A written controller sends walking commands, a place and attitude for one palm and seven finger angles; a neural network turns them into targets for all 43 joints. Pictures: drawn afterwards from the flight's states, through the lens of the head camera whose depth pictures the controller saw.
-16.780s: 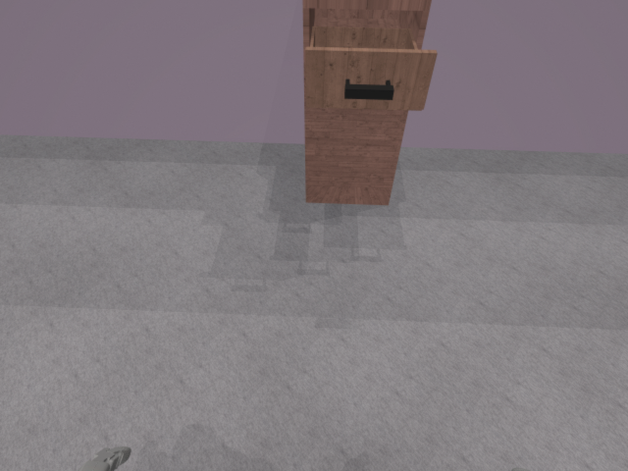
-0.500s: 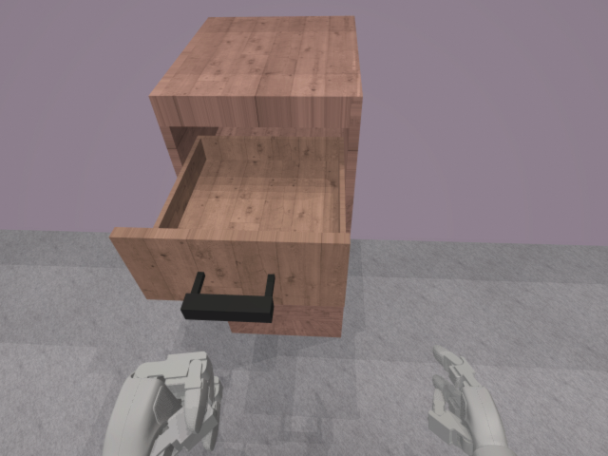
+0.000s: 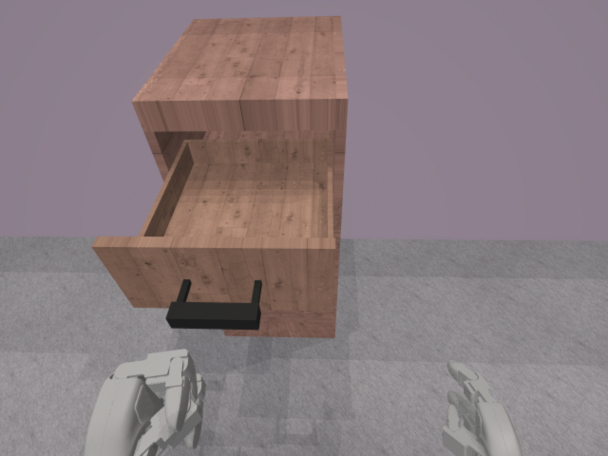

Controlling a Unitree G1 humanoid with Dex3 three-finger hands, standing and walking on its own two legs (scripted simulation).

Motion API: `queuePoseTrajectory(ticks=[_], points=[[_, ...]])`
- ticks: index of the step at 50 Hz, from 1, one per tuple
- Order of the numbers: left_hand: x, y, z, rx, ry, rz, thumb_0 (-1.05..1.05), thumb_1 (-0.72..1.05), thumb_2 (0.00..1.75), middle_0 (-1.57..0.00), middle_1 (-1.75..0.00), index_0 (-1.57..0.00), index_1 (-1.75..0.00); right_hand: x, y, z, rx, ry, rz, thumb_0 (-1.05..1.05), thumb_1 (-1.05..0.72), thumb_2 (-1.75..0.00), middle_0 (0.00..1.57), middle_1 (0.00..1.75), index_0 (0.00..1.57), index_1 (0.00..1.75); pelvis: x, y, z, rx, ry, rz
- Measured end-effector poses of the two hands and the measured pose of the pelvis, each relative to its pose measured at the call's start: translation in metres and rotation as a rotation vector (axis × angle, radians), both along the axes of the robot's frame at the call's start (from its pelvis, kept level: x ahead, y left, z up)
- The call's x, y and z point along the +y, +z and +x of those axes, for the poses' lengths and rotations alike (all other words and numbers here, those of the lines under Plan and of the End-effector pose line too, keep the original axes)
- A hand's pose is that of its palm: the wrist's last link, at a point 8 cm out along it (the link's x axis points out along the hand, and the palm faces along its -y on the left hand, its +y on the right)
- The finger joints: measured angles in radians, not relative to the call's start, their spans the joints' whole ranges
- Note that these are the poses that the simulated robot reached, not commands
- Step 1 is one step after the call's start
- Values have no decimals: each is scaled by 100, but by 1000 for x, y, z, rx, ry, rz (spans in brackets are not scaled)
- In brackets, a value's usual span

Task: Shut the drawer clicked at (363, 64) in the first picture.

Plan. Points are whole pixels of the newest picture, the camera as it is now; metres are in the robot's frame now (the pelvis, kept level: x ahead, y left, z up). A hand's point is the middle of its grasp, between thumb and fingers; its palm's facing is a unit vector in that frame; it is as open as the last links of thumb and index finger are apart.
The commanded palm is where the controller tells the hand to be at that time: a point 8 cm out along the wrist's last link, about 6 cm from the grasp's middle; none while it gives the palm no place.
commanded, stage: bring the fist close to the handle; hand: left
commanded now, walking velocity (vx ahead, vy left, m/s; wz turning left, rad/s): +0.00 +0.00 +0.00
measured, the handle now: (218, 301) +0.33 +0.15 +0.02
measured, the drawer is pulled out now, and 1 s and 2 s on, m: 0.29 0.29 0.27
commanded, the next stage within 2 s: push the drawer shut in 1.46 s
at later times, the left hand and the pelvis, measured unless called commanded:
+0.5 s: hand (219, 393) +0.18 +0.11 +0.08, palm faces -0.02 -1.00 -0.02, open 3.3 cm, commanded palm +0.15 +0.17 +0.08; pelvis +0.00 -0.01 -0.01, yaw +0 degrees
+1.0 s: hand (227, 379) +0.22 +0.11 +0.03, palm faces -0.02 -1.00 -0.01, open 3.3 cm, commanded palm +0.19 +0.17 +0.03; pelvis -0.01 +0.00 -0.03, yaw +0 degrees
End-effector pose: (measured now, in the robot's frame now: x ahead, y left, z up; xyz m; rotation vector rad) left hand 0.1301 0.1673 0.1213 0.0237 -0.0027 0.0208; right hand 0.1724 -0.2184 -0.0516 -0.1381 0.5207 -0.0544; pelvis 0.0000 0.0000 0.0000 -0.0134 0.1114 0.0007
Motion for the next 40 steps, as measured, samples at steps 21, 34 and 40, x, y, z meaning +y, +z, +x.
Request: queuePoseTrajectory(ticks=[21,34,40], points=[[-3,-30,23,13,-14,2,2,90,90,-140,-160,-140,-160,-17,-12,6,46,14,-27,2,-90,-90,21,30,20,30,-14,-5,2,44,12,5],[4,-60,44,56,-7,4,2,90,90,-140,-160,-139,-160,-24,-27,-11,136,-22,-46,2,-90,-90,21,30,20,30,-13,-11,1,84,-2,9],[4,-71,49,34,-24,-10,2,90,90,-140,-160,-139,-160,-21,-36,-12,148,-15,-56,2,-90,-90,21,30,20,30,-8,-18,-2,109,0,1]])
